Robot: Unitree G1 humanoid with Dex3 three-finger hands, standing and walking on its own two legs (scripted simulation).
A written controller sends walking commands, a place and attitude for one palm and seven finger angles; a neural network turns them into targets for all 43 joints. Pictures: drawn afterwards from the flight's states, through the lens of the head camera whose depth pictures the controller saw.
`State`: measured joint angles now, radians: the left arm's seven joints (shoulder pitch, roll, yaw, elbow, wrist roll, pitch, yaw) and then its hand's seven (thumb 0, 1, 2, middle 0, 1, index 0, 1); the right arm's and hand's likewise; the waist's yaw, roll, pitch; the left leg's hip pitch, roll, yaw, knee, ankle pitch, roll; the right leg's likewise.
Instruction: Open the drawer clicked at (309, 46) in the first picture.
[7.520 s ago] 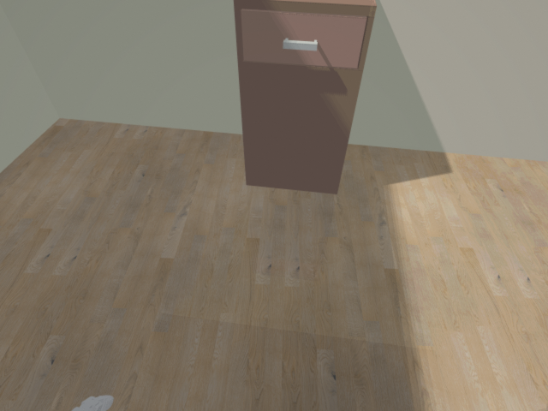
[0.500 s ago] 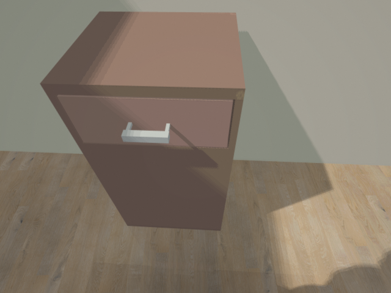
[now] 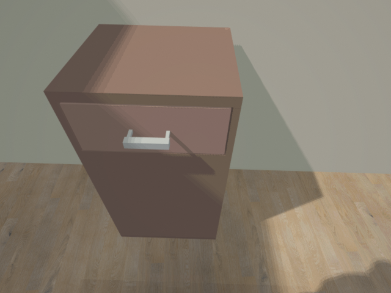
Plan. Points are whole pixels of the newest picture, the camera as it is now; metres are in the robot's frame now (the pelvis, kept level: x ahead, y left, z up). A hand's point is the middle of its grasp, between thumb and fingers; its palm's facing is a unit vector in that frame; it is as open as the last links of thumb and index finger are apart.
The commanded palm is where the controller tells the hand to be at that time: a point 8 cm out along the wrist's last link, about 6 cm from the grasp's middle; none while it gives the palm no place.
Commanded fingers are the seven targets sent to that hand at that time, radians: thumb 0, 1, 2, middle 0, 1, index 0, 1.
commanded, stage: come to a stop and stand still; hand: left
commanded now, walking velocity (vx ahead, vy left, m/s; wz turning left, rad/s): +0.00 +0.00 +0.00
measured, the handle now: (148, 138) +0.51 +0.16 +0.01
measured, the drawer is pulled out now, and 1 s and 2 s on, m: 0.00 0.00 0.00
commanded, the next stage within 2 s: look again from close up in 1.06 s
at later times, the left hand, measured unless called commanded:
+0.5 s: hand out of the picture -0.01 +0.22 -0.18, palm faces +0.03 -0.99 -0.13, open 7.3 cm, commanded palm none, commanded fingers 0.00 0.90 0.90 -0.20 -0.30 -0.20 -0.30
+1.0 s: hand out of the picture +0.02 +0.23 -0.18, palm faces +0.01 -0.99 -0.14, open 7.3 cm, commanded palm none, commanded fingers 0.00 0.90 0.90 -0.20 -0.30 -0.20 -0.30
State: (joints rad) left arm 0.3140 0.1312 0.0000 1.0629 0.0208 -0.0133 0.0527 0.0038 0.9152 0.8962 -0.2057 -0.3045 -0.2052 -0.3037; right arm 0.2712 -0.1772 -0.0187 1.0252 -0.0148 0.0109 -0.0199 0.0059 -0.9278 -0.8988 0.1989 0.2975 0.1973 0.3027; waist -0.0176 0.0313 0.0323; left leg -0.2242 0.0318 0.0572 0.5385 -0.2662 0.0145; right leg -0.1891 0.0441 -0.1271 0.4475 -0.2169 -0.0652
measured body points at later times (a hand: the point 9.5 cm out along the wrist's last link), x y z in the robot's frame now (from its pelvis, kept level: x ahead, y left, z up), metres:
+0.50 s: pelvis +0.01 +0.07 +0.00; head +0.02 +0.08 +0.45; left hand -0.01 +0.27 -0.17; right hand +0.00 -0.15 -0.15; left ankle +0.02 +0.10 -0.74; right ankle +0.02 -0.08 -0.74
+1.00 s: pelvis +0.03 +0.08 +0.00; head +0.03 +0.10 +0.45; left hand +0.02 +0.29 -0.17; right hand +0.00 -0.13 -0.15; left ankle +0.02 +0.10 -0.74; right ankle +0.02 -0.08 -0.74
